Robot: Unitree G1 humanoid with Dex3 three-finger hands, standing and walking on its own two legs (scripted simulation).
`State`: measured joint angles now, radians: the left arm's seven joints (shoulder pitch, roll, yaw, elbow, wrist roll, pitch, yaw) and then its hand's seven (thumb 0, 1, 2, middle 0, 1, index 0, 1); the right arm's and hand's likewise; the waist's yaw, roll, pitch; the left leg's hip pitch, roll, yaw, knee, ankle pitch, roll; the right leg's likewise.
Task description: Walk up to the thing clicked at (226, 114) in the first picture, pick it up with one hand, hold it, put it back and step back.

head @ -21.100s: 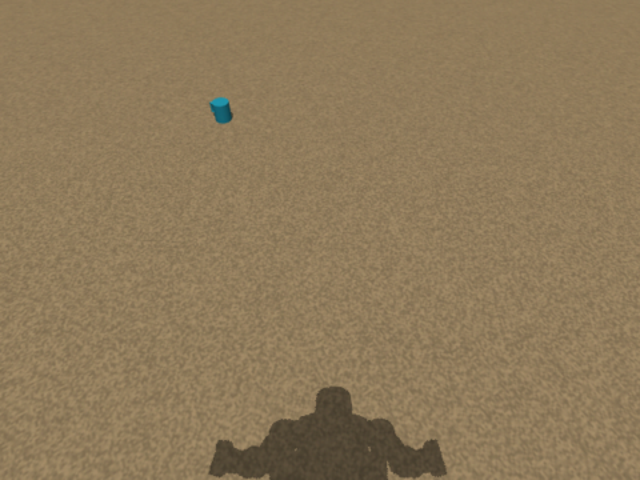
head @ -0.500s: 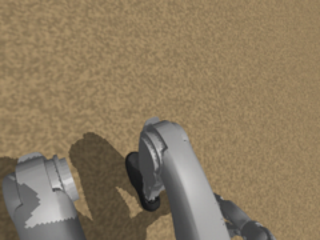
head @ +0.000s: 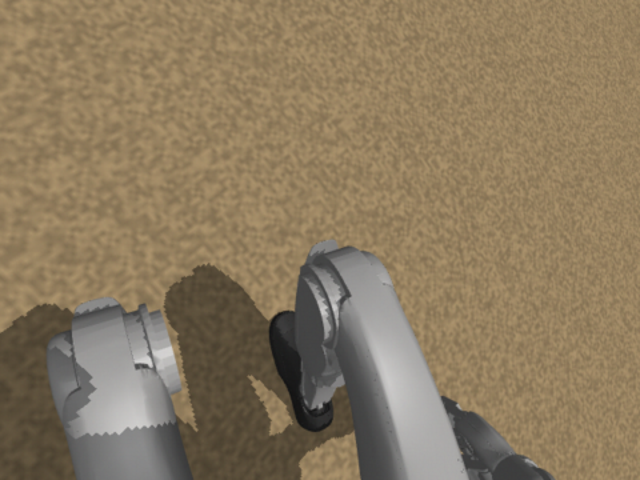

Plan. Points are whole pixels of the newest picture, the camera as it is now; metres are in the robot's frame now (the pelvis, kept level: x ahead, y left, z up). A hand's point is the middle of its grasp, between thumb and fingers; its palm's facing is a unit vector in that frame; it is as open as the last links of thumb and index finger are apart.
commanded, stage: settle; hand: left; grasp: from above
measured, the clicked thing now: out of the picture +0.45 +0.38 -0.24
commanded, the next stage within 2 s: lift in 0.58 s
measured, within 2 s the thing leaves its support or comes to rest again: neither
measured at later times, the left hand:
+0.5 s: hand out of the picture +0.44 +0.37 -0.11, palm faces -0.44 -0.09 -0.89, open 11.7 cm
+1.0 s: hand out of the picture +0.43 +0.37 -0.06, palm faces -0.45 -0.11 -0.88, open 11.6 cm
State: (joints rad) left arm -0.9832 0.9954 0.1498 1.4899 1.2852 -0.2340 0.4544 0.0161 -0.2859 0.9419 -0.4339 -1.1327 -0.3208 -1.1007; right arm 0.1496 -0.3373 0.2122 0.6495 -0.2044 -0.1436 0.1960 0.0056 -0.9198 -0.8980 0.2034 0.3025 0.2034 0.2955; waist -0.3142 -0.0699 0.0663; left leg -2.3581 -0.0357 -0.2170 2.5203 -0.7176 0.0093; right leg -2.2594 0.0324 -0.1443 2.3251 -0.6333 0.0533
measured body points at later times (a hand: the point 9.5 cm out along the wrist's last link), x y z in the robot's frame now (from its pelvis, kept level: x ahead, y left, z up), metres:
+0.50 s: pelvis -0.01 +0.00 +0.03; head +0.23 +0.11 +0.40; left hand +0.46 +0.37 -0.06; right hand +0.08 -0.27 -0.05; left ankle +0.06 +0.12 -0.28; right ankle +0.12 -0.13 -0.28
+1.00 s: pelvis -0.01 +0.00 +0.07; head +0.21 +0.09 +0.45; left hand +0.45 +0.37 -0.01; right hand +0.07 -0.27 -0.03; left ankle +0.06 +0.12 -0.28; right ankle +0.12 -0.13 -0.28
